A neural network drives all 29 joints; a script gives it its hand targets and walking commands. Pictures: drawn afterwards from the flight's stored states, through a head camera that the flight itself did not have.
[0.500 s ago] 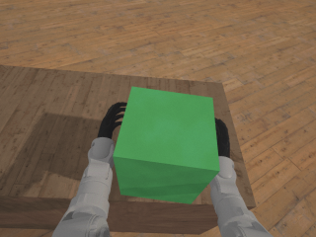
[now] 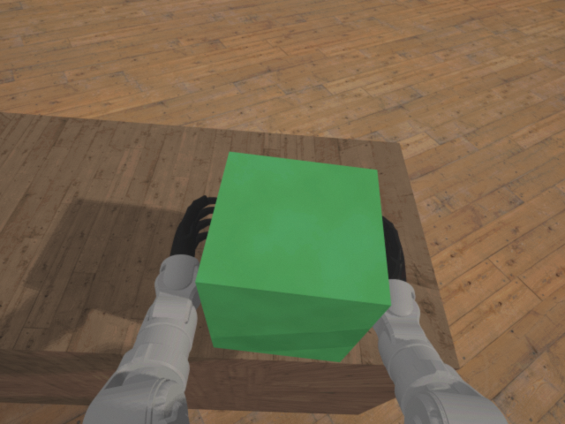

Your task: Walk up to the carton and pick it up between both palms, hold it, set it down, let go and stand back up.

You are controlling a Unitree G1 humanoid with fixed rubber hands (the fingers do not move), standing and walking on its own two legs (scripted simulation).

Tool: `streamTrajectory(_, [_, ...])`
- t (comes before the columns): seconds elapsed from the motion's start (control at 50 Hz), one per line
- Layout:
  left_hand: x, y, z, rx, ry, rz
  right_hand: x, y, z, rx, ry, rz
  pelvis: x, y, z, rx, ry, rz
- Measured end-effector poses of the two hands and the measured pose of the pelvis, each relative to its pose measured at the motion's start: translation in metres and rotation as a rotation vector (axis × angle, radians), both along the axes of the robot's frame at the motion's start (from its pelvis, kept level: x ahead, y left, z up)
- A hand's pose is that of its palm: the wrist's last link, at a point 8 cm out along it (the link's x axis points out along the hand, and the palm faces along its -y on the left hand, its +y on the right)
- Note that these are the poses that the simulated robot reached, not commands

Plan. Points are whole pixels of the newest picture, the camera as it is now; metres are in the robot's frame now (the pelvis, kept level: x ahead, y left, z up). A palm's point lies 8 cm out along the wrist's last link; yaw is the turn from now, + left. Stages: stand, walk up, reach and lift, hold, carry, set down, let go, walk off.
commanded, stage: set down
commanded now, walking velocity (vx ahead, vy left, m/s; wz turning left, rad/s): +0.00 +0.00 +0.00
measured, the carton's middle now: (289, 265) +0.36 -0.02 +0.00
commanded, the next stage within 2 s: none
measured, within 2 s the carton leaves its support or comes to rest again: rests again in 0.18 s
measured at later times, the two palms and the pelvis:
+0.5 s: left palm (165, 267) +0.35 +0.16 +0.01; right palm (384, 287) +0.32 -0.16 +0.00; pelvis -0.03 +0.00 +0.00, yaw +0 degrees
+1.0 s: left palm (128, 336) +0.26 +0.20 +0.00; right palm (410, 351) +0.23 -0.17 +0.00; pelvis -0.05 +0.00 +0.00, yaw +0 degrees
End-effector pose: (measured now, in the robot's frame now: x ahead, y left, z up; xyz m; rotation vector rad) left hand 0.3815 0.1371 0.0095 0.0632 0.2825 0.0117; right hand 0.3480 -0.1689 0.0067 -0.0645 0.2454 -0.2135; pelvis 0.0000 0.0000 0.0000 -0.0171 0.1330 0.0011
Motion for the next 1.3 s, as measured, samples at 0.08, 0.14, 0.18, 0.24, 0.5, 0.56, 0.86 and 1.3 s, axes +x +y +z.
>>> streamTrajectory(0.08, [-0.001, 0.003, -0.005, -0.001, 0.003, 0.009, 0.002, 0.002, -0.005, 0.021, 0.001, 0.002, -0.002, -0.001, -0.002, 0.0, 0.038, -0.001])
streamTrajectory(0.14, [0.0, 0.007, -0.002, 0.001, -0.011, 0.017, 0.002, 0.003, -0.007, 0.042, -0.002, 0.003, -0.004, -0.001, -0.003, 0.001, 0.06, -0.002])
streamTrajectory(0.18, [0.001, 0.008, 0.005, 0.001, -0.037, 0.022, 0.002, 0.005, -0.006, 0.047, -0.006, 0.014, -0.006, -0.001, -0.003, 0.001, 0.069, -0.002])
streamTrajectory(0.24, [0.002, 0.01, 0.012, -0.004, -0.048, 0.025, -0.001, 0.009, -0.005, 0.06, -0.004, 0.028, -0.01, -0.001, -0.004, 0.001, 0.066, -0.002])
streamTrajectory(0.5, [-0.035, 0.025, 0.004, -0.008, -0.009, 0.043, -0.028, 0.013, -0.003, 0.058, -0.002, 0.057, -0.029, -0.002, -0.004, 0.002, 0.036, -0.002])
streamTrajectory(0.56, [-0.046, 0.032, -0.002, -0.015, 0.005, 0.063, -0.036, 0.013, -0.007, 0.058, 0.02, 0.061, -0.033, -0.002, -0.004, 0.002, 0.03, -0.002])
streamTrajectory(0.86, [-0.099, 0.054, -0.01, 0.002, -0.015, 0.075, -0.09, 0.0, -0.015, 0.091, 0.0, 0.027, -0.044, -0.003, -0.004, 0.003, -0.021, -0.001])
streamTrajectory(1.3, [-0.184, 0.074, -0.023, 0.0, 0.002, 0.102, -0.163, -0.014, -0.012, 0.109, 0.001, -0.013, -0.055, -0.004, -0.003, 0.004, -0.162, 0.001])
